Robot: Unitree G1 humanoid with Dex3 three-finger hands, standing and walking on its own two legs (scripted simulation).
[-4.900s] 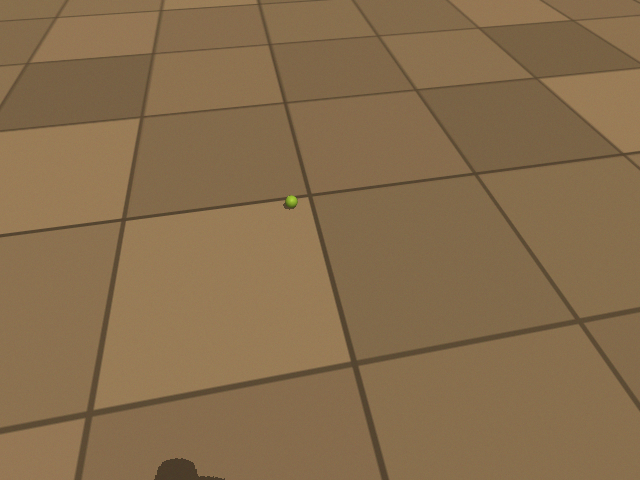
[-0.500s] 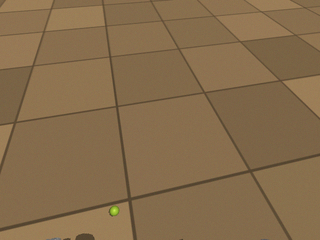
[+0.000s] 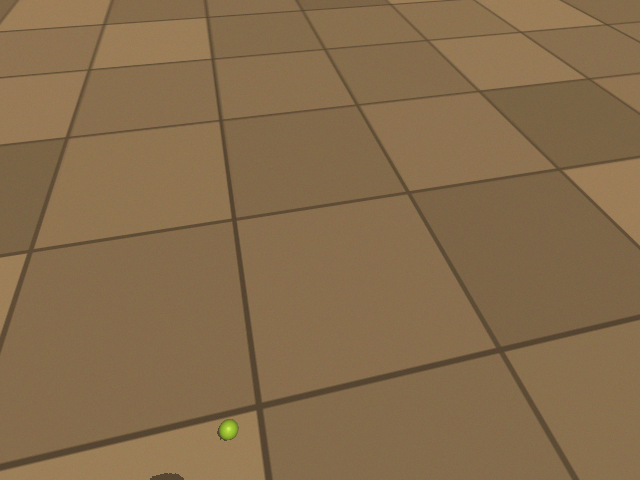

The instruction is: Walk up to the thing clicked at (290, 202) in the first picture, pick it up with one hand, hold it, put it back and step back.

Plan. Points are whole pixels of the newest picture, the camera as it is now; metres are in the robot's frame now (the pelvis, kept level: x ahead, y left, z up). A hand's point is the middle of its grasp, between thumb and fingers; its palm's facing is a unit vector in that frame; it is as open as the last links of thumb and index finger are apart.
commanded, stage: walk up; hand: left
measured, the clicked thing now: (228, 429) +0.40 +0.26 -0.75
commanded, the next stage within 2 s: stand in 0.28 s
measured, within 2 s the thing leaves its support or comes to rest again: neither
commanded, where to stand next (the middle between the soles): +0.04 +0.02 m, yaw +1 degrees
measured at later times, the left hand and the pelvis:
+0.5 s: hand out of the picture +0.08 +0.26 -0.16, palm faces -0.02 -0.94 -0.34, open 7.4 cm; pelvis +0.00 +0.00 +0.00, yaw +0 degrees
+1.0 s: hand out of the picture +0.05 +0.26 -0.16, palm faces -0.02 -0.94 -0.34, open 7.4 cm; pelvis -0.01 +0.00 +0.00, yaw +0 degrees
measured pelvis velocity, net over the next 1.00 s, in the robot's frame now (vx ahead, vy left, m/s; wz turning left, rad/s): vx -0.01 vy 0.00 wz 0.00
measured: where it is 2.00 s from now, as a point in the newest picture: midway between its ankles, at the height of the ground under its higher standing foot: outside the picture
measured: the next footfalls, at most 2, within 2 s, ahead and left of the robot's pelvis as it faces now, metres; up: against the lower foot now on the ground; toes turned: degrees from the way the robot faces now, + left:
none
